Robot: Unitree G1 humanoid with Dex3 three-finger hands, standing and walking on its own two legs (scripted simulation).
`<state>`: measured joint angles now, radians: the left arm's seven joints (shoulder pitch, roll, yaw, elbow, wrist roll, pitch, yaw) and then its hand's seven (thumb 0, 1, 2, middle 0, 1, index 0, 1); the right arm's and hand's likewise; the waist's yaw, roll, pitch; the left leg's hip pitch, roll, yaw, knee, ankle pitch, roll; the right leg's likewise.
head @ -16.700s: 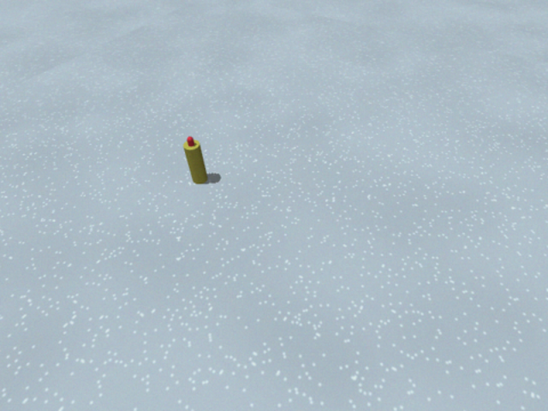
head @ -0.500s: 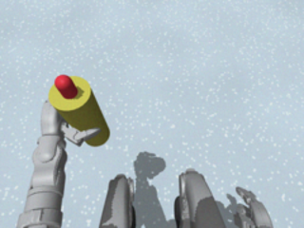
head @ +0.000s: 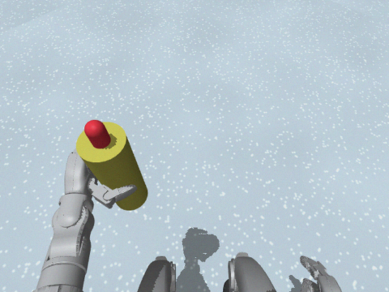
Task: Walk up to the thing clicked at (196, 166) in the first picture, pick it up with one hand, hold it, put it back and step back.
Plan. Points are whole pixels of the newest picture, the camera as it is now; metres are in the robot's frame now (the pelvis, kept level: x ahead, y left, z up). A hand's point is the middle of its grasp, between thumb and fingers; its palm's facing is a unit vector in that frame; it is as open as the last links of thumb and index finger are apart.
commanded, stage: lift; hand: left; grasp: from the side
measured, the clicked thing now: (116, 168) +0.36 +0.17 +0.03
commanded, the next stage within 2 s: hold in 0.74 s
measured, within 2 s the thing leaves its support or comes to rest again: neither
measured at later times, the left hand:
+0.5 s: hand (114, 159) +0.36 +0.17 +0.07, palm faces +0.01 -1.00 -0.03, open 11.1 cm
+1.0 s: hand (113, 150) +0.36 +0.16 +0.09, palm faces +0.03 -1.00 -0.01, open 11.1 cm
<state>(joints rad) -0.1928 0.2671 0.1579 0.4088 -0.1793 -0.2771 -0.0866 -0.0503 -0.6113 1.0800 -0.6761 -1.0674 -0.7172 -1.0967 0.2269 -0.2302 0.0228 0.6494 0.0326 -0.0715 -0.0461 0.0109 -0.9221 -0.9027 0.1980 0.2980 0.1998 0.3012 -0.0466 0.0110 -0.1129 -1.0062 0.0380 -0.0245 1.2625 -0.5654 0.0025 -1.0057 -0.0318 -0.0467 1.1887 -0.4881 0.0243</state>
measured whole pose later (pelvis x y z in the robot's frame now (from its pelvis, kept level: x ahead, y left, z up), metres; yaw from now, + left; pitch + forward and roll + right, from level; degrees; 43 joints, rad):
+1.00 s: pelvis +0.03 -0.01 +0.06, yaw +0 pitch +9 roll -1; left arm -0.11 0.22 0.16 0.44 -0.19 -0.33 -0.15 -0.05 -0.61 1.07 -0.68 -1.06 -0.72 -1.08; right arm 0.24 -0.22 0.01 0.67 0.02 -0.05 -0.07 0.01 -0.93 -0.90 0.20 0.30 0.20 0.30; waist -0.03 0.01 -0.03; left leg -0.59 0.04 -0.01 0.92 -0.48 -0.01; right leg -0.60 -0.02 -0.04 0.87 -0.42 0.01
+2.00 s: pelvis +0.02 -0.01 +0.07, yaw +0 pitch +4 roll -1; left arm -0.13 0.22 0.15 0.47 -0.17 -0.34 -0.14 -0.05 -0.59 1.05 -0.68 -1.05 -0.72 -1.08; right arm 0.23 -0.21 0.01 0.68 0.02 -0.07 -0.06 0.01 -0.92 -0.91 0.20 0.30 0.20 0.30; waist -0.03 0.00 0.00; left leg -0.49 0.03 0.00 0.83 -0.42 -0.01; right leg -0.50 -0.03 -0.04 0.78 -0.36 0.02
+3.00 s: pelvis +0.02 -0.01 +0.07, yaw +1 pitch +5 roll -1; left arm -0.14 0.22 0.14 0.51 -0.17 -0.35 -0.14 -0.05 -0.59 1.05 -0.67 -1.06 -0.72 -1.08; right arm 0.23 -0.22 0.01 0.69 0.01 -0.07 -0.05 0.01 -0.93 -0.91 0.20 0.30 0.20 0.30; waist -0.03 0.00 -0.01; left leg -0.48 0.04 -0.01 0.82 -0.42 -0.01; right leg -0.50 -0.02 -0.04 0.78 -0.37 0.01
